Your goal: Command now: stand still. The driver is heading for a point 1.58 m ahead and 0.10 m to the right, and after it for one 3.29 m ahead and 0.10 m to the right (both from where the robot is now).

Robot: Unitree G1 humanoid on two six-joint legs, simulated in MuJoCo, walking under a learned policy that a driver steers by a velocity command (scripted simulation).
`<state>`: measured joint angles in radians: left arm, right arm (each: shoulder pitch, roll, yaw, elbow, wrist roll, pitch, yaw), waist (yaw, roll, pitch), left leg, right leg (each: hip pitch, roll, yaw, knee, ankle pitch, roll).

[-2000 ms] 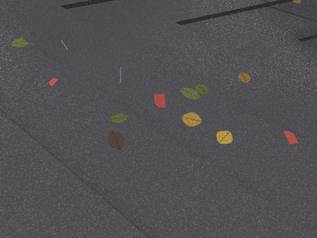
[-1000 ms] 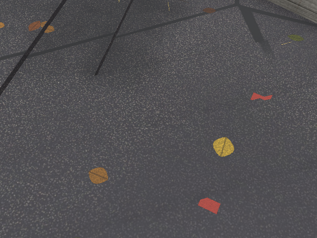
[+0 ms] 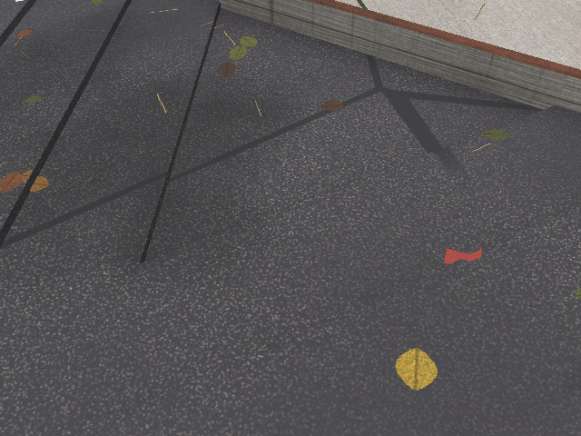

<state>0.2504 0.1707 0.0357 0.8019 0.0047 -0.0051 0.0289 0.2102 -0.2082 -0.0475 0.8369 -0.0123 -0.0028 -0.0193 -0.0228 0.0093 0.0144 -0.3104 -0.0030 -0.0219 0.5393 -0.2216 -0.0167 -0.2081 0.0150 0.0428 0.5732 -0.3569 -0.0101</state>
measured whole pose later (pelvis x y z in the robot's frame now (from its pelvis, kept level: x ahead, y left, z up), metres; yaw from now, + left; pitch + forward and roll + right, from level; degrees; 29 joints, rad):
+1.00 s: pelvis +0.07 +0.03 +0.01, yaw +1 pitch +1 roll +0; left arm 0.43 0.23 0.07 1.05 0.01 -0.07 0.02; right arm 0.17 -0.24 -0.07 1.01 0.00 -0.07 0.02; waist 0.03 -0.03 -0.03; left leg -0.40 0.05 0.06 0.67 -0.32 0.03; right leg -0.03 -0.04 0.05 0.36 -0.37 -0.02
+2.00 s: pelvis +0.91 +0.07 -0.09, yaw +0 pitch +1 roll -1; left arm 0.52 0.24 0.04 1.11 0.04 -0.09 0.02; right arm -0.02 -0.24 -0.01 0.81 -0.04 -0.09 0.03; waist 0.06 0.00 0.05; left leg -0.47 -0.04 0.11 0.48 -0.08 0.13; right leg 0.27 0.07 -0.05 0.57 -0.50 -0.09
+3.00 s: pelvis +1.92 -0.04 -0.11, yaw -10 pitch +0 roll +2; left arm 0.20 0.25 0.00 0.83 0.06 -0.13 0.00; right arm 0.35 -0.31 -0.06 0.94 -0.02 -0.05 0.02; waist -0.03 0.00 0.03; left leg -0.29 -0.18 0.02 0.46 -0.17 0.15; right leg -0.42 0.01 0.06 1.36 -0.29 -0.02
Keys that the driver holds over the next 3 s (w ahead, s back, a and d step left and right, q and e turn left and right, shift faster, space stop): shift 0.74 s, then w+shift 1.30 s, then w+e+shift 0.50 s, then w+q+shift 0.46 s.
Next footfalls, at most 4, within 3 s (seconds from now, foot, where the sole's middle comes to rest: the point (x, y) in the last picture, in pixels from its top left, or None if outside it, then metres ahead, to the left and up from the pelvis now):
1.04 left None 0.15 0.16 -0.77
1.54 right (308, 407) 0.60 -0.01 -0.80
1.98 left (254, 257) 1.08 0.14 -0.84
2.44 right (293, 165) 1.53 0.01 -0.88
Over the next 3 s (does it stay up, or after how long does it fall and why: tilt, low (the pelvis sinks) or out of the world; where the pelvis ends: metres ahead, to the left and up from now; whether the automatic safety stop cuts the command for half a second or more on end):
stays up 1.92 -0.04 -0.11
